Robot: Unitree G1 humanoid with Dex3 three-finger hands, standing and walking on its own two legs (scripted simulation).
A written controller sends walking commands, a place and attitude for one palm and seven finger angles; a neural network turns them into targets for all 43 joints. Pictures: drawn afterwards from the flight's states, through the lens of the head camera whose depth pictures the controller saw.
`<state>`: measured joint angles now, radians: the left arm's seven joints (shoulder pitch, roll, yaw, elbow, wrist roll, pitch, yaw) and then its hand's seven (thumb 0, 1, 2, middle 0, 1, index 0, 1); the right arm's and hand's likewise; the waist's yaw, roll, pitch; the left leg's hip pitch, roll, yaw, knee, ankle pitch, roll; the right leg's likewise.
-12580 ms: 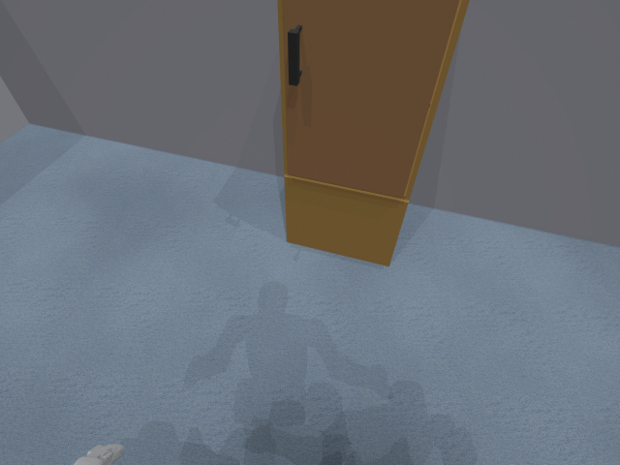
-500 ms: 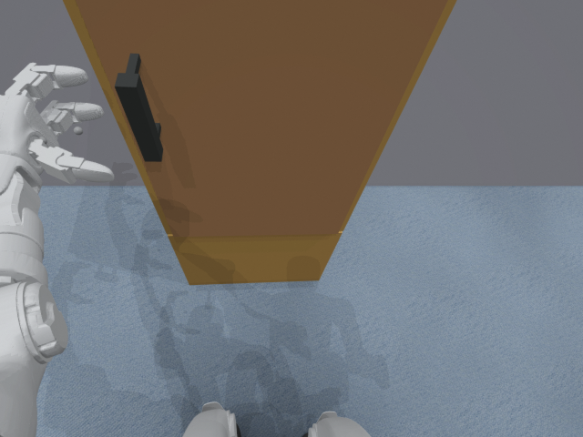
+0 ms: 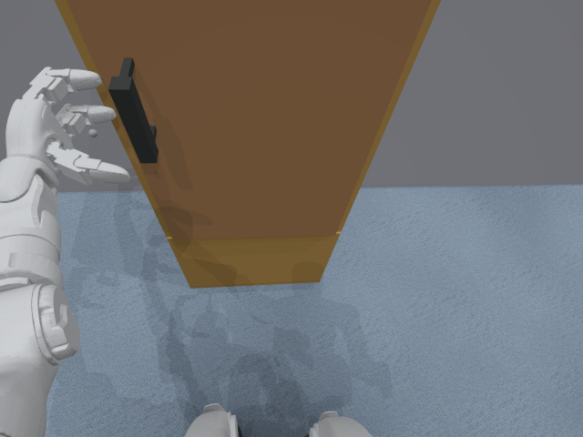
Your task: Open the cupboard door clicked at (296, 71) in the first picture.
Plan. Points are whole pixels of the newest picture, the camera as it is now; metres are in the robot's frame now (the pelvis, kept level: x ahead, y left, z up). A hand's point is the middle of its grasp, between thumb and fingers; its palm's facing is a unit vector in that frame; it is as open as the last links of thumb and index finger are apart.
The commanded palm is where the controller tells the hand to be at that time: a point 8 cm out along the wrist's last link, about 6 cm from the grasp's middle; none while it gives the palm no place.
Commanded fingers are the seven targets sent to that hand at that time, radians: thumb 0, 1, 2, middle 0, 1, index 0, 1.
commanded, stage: slide the fingers in behind the handle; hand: left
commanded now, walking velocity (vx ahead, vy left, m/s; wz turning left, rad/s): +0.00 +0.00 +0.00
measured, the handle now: (139, 113) +0.53 +0.18 +0.10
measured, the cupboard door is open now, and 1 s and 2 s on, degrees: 0 0 0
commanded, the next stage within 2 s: close the thumb around the handle in 1.46 s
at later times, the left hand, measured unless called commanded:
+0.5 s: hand (113, 136) +0.48 +0.20 +0.11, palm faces +0.01 -1.00 +0.01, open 13.9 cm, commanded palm +0.46 +0.24 +0.10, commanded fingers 0.00 -0.50 0.30 -0.30 -1.20 -0.30 -1.20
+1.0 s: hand (140, 139) +0.48 +0.17 +0.10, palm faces +0.01 -1.00 -0.02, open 13.9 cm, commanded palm +0.46 +0.21 +0.10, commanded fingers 0.00 -0.50 0.30 -0.30 -1.20 -0.30 -1.20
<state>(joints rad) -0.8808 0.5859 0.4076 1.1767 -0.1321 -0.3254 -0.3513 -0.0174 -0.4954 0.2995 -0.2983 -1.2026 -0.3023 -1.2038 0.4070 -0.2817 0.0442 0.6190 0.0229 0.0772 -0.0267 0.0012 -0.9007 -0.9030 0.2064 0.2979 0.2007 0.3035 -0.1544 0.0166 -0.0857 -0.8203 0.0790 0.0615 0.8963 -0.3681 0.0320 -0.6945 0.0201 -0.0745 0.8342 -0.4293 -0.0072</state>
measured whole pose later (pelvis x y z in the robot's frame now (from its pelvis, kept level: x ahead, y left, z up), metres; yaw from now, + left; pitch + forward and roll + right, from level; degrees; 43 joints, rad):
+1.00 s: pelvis -0.01 -0.01 +0.00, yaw +1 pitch +16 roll -3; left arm -0.88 0.43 0.30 1.14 -0.12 -0.36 -0.19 -0.02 -0.50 0.30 -0.30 -1.21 -0.31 -1.21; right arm 0.40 -0.27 0.02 0.65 0.01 0.04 0.00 0.00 -0.90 -0.90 0.21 0.30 0.20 0.30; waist -0.14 0.03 -0.09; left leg -0.81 0.07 0.05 0.90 -0.36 0.02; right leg -0.69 0.01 -0.08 0.85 -0.44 -0.02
